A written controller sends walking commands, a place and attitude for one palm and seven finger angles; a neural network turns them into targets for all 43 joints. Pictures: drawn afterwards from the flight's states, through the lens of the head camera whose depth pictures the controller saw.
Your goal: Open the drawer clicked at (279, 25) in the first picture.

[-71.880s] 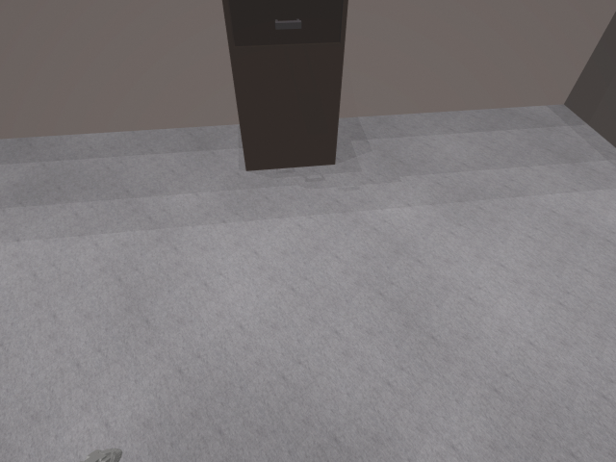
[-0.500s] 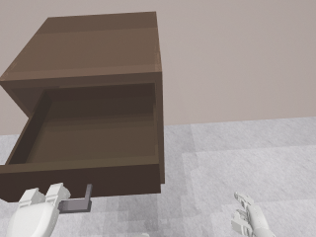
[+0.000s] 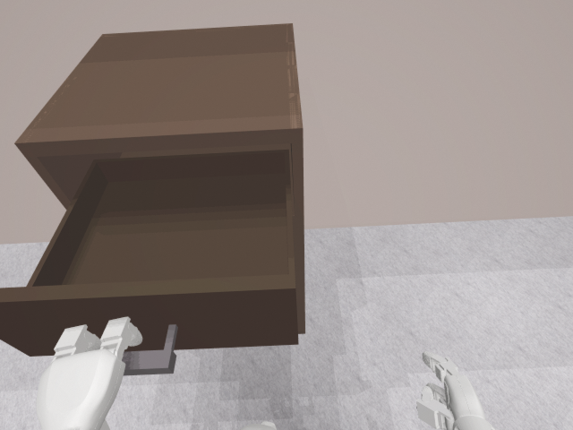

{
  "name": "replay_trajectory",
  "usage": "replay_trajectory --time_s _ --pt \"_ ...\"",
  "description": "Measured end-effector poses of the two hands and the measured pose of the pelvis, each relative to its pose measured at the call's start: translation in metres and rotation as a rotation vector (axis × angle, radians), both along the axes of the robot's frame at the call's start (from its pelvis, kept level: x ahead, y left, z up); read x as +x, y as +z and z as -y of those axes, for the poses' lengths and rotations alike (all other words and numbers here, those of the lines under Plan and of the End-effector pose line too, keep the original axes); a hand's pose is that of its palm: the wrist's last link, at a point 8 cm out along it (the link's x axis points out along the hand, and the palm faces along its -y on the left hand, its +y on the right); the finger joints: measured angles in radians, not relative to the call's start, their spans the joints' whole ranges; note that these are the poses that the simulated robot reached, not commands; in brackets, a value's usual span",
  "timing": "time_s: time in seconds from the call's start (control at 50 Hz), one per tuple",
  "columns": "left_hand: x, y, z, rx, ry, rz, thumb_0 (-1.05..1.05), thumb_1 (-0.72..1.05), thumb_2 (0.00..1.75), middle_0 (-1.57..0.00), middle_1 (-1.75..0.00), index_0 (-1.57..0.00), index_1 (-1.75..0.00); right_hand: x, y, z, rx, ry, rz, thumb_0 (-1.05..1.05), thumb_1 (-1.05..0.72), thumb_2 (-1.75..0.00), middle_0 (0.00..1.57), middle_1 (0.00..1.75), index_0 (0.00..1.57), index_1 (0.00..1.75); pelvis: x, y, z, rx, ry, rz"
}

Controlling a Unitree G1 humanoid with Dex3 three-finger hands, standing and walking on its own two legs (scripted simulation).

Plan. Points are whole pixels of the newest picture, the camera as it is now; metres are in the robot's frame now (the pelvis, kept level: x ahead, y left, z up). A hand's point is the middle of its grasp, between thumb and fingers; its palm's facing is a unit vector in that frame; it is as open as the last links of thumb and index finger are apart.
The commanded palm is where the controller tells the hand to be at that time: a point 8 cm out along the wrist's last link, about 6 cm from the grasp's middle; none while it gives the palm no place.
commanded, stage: lift the hand off the handle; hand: left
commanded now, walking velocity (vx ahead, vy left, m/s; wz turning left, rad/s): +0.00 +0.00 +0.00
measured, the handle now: (138, 347) +0.21 +0.24 +0.01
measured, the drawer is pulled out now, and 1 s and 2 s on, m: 0.28 0.27 0.27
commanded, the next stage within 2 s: draw the hand back to the body in 1.20 s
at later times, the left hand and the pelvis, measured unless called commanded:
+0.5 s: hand (84, 375) +0.16 +0.27 +0.06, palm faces +0.03 -0.09 -1.00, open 13.3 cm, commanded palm +0.14 +0.26 +0.13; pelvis +0.01 +0.01 +0.02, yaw +0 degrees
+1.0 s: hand (55, 328) +0.18 +0.27 +0.14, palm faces +0.12 -0.10 -0.99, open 13.7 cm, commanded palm +0.14 +0.26 +0.20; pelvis +0.02 +0.01 +0.05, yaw +0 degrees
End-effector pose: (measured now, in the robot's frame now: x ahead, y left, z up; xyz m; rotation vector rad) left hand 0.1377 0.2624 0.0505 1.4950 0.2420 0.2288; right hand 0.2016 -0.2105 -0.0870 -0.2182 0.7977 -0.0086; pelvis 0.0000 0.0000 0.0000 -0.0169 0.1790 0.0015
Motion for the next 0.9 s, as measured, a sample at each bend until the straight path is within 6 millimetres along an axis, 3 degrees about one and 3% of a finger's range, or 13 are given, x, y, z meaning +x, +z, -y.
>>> replay_trajectory --time_s 0.34,0.9 --pt "0.001 0.039 -0.004 -0.024 -0.024 0.021 0.00 -0.49 0.30 -0.32 -1.20 -0.42 -1.22 0.012 0.024 0.005 -0.011 -0.001 0.066 0.01 -0.91 -0.90 0.20 0.30 0.20 0.30 0.007 0.016 -0.004 -0.001 -0.003 0.051" --pt "0.007 0.125 -0.003 -0.030 -0.057 0.104 0.00 -0.49 0.30 -0.34 -1.21 -0.38 -1.22 0.038 0.055 -0.025 0.049 0.067 0.110 0.01 -0.91 -0.90 0.20 0.30 0.20 0.30 0.021 0.041 -0.012 -0.006 -0.002 0.143"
